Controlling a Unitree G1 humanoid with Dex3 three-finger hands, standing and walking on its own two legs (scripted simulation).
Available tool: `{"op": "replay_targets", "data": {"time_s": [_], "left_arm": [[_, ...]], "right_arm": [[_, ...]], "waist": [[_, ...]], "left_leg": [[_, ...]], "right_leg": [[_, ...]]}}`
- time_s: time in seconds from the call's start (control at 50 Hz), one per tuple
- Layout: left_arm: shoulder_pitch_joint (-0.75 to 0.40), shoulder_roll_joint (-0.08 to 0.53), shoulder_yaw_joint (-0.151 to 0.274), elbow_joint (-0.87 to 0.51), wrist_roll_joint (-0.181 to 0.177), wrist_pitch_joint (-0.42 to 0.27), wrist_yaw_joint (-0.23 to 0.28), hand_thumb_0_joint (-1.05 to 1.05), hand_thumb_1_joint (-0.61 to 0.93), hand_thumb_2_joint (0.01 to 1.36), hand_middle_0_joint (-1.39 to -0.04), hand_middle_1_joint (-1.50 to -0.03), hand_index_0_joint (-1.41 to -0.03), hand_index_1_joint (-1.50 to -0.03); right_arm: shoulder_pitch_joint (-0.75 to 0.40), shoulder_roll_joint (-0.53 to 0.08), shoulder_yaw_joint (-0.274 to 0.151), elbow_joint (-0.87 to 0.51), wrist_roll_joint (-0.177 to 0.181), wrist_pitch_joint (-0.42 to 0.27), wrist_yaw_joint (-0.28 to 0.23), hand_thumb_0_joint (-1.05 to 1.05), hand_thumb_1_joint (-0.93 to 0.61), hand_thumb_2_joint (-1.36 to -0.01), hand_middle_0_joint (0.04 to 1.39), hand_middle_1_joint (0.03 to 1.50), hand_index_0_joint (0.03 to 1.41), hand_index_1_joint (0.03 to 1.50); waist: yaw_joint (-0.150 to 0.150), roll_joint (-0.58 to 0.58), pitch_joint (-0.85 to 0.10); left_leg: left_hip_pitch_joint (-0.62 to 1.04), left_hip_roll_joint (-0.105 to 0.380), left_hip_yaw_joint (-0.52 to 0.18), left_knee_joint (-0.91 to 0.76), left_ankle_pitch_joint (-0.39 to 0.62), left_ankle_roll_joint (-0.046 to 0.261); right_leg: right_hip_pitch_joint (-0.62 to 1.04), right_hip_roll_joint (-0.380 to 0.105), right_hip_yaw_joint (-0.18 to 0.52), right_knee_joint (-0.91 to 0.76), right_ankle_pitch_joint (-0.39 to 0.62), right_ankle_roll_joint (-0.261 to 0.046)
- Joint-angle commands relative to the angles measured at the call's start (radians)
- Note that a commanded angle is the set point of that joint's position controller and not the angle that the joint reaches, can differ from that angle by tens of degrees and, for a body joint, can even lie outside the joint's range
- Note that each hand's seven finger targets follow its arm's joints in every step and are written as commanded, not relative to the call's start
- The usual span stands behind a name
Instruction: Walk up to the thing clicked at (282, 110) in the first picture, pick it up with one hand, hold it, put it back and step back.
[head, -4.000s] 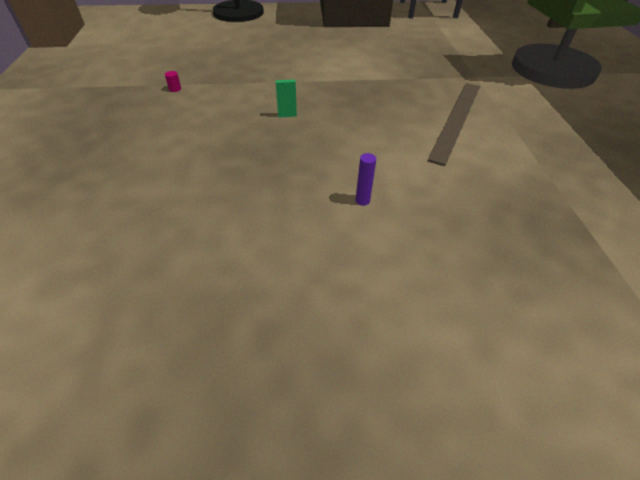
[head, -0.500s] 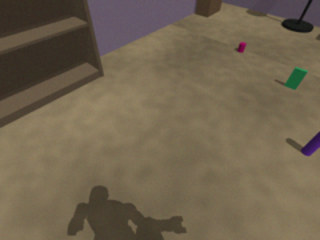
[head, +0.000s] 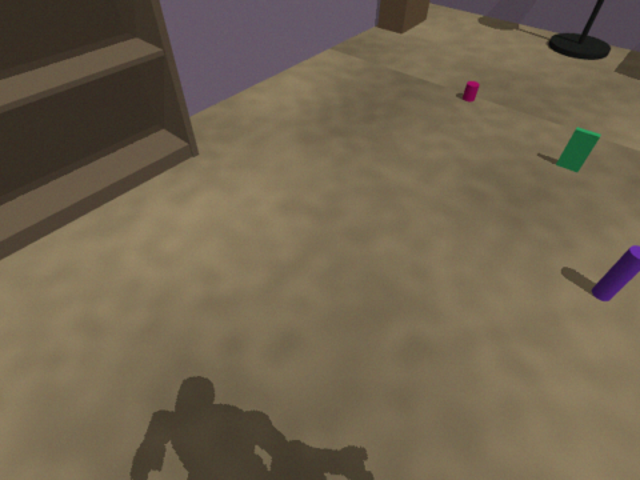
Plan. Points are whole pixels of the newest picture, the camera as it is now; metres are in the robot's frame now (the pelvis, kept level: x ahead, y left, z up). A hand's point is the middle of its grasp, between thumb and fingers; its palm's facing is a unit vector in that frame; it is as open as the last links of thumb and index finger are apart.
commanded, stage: stand
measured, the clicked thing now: (577, 150) +1.76 -1.35 -0.67
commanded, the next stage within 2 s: none
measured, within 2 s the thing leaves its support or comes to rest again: neither
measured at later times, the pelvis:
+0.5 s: pelvis +0.01 +0.00 +0.00, yaw +0 degrees
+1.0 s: pelvis +0.02 +0.00 +0.00, yaw -1 degrees
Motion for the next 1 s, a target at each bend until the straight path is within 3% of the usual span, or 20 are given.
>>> {"op": "replay_targets", "data": {"time_s": [0.0,0.08,0.22,0.52,0.64,0.8,0.98], "left_arm": [[-0.053,0.222,0.043,-0.066,-0.007,-0.016,0.016,0.0,0.9,0.9,-0.2,-0.3,-0.2,-0.3],[-0.041,0.225,0.043,-0.069,-0.006,-0.013,0.014,0.0,0.9,0.9,-0.2,-0.3,-0.2,-0.3],[-0.034,0.219,0.038,-0.077,-0.008,-0.02,0.015,0.0,0.9,0.9,-0.2,-0.3,-0.2,-0.3],[-0.032,0.218,0.035,-0.079,-0.008,-0.021,0.021,0.0,0.9,0.9,-0.2,-0.3,-0.2,-0.3],[-0.036,0.217,0.04,-0.082,-0.009,-0.023,0.022,0.0,0.9,0.9,-0.2,-0.3,-0.2,-0.3],[-0.047,0.216,0.044,-0.084,-0.008,-0.014,0.02,0.0,0.9,0.9,-0.2,-0.3,-0.2,-0.3],[-0.036,0.213,0.042,-0.087,-0.005,-0.017,0.021,0.0,0.9,0.9,-0.2,-0.3,-0.2,-0.3]], "right_arm": [[-0.045,-0.216,-0.043,-0.065,0.004,-0.02,-0.017,0.0,-0.9,-0.9,0.2,0.3,0.2,0.3],[-0.036,-0.22,-0.044,-0.064,0.004,-0.02,-0.017,0.0,-0.9,-0.9,0.2,0.3,0.2,0.3],[-0.037,-0.224,-0.042,-0.065,0.006,-0.025,-0.019,0.0,-0.9,-0.9,0.2,0.3,0.2,0.3],[-0.034,-0.219,-0.035,-0.068,0.007,-0.016,-0.02,0.0,-0.9,-0.9,0.2,0.3,0.2,0.3],[-0.038,-0.22,-0.036,-0.077,0.009,-0.02,-0.023,0.0,-0.9,-0.9,0.2,0.3,0.2,0.3],[-0.037,-0.219,-0.036,-0.079,0.005,-0.018,-0.026,0.0,-0.9,-0.9,0.2,0.3,0.2,0.3],[-0.044,-0.222,-0.037,-0.082,0.008,-0.022,-0.027,0.0,-0.9,-0.9,0.2,0.3,0.2,0.3]], "waist": [[0.004,0.007,-0.037],[0.004,0.02,-0.03],[0.003,0.016,-0.085],[-0.004,0.0,-0.065],[-0.003,0.006,-0.1],[-0.002,0.02,-0.07],[-0.001,0.014,-0.091]], "left_leg": [[-0.055,0.09,-0.073,-0.08,-0.034,0.045],[-0.065,0.089,-0.074,-0.086,-0.066,0.043],[-0.003,0.098,-0.063,-0.048,0.09,0.045],[0.005,0.097,-0.047,-0.038,0.089,0.039],[0.026,0.105,-0.044,-0.03,0.175,0.04],[-0.004,0.104,-0.045,-0.05,0.115,0.037],[0.038,0.108,-0.043,-0.042,0.169,0.037]], "right_leg": [[0.008,-0.105,0.098,-0.073,-0.097,-0.032],[-0.002,-0.101,0.103,-0.069,-0.112,-0.034],[0.018,-0.108,0.105,-0.056,0.028,-0.034],[0.017,-0.105,0.104,-0.071,0.056,-0.028],[0.058,-0.109,0.095,-0.049,0.16,-0.026],[0.051,-0.105,0.093,-0.054,0.081,-0.032],[0.048,-0.105,0.093,-0.051,0.137,-0.032]]}}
